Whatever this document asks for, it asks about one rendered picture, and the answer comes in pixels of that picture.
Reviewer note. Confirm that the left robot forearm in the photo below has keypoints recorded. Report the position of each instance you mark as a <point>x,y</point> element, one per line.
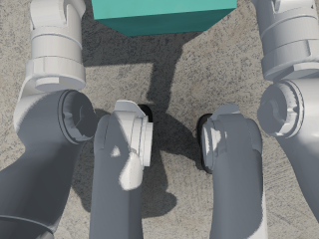
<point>56,48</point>

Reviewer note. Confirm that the carton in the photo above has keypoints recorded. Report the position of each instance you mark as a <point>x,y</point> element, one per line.
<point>135,18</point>

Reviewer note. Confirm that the right robot forearm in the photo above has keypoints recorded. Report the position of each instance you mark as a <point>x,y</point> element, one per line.
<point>289,33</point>

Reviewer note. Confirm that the right robot foot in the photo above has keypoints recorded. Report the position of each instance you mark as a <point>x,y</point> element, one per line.
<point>201,122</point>

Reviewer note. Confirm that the right robot upper arm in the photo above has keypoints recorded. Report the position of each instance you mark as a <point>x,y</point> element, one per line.
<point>289,110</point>

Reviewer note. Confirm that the robot left shin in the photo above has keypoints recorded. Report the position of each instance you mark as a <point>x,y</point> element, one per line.
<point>101,132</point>

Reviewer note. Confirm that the left robot upper arm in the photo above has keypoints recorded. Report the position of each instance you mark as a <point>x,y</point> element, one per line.
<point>34,189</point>

